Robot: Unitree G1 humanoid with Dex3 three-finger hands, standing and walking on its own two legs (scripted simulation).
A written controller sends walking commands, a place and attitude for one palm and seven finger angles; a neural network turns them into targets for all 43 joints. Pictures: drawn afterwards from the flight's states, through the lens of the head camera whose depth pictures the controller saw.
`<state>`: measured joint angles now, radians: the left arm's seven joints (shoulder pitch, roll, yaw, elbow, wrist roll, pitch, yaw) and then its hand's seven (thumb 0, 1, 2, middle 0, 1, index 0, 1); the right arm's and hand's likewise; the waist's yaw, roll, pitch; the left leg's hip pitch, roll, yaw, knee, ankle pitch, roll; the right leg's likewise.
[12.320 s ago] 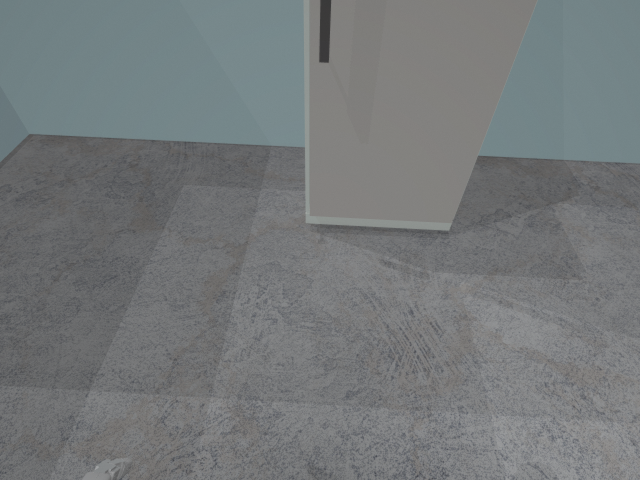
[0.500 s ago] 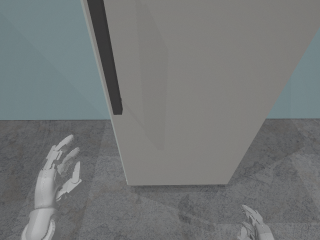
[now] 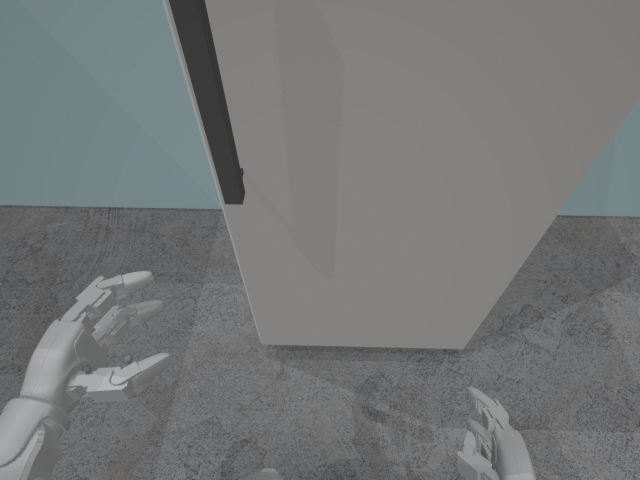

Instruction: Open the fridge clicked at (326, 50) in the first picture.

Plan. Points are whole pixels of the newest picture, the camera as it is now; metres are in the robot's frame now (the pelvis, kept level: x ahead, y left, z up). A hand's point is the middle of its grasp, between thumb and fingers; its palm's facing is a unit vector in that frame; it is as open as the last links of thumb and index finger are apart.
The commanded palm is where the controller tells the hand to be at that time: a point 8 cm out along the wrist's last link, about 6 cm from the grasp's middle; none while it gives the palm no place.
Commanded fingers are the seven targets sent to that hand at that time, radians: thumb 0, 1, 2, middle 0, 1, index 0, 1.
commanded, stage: raise the hand to about handle height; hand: left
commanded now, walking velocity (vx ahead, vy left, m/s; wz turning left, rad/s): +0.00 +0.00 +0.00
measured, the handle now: (200, 24) +0.53 +0.16 +0.29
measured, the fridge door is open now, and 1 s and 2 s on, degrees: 0 0 0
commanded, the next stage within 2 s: move the hooked fingers beside the handle in 1.34 s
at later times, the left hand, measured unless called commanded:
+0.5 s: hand (19, 291) +0.26 +0.29 +0.17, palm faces +0.08 -0.99 -0.07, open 13.5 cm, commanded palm +0.22 +0.34 +0.16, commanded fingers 0.00 -0.50 0.30 -0.30 -1.20 -0.30 -1.20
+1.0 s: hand out of the picture +0.28 +0.31 +0.20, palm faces +0.06 -1.00 -0.06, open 14.0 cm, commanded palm +0.23 +0.35 +0.21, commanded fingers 0.00 -0.50 0.30 -0.30 -1.20 -0.30 -1.20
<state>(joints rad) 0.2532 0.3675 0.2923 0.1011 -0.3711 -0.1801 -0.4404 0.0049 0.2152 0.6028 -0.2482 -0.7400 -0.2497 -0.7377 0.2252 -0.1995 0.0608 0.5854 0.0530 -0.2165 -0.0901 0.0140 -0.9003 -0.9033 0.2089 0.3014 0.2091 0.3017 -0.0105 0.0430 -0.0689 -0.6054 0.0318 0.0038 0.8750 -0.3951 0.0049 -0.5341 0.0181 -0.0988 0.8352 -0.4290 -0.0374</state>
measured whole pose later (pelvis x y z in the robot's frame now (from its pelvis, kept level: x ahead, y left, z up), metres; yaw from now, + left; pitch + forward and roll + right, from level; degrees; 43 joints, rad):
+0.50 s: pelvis +0.01 +0.03 +0.03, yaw +1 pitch +1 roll -2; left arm 0.10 0.40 0.39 0.00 -0.37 -0.07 -0.37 -0.01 -0.37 0.35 -0.29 -1.11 -0.29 -1.11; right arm 0.23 -0.24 0.07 0.59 0.07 -0.28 -0.10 0.01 -0.90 -0.90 0.21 0.30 0.21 0.30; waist 0.04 0.02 -0.06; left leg -0.37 -0.01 0.02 0.68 -0.33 0.05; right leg -0.28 -0.01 -0.09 0.61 -0.34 0.00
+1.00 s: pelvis +0.00 +0.02 +0.04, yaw +1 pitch -2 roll -1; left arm -0.11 0.50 0.44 0.17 -0.34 0.19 -0.45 -0.01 -0.50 0.30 -0.30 -1.20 -0.30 -1.20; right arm 0.24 -0.27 0.09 0.60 0.09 -0.21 -0.11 0.01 -0.90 -0.90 0.21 0.30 0.21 0.30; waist 0.03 0.05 -0.02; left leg -0.26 -0.02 0.02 0.53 -0.24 0.04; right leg -0.18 -0.01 -0.08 0.48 -0.27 0.00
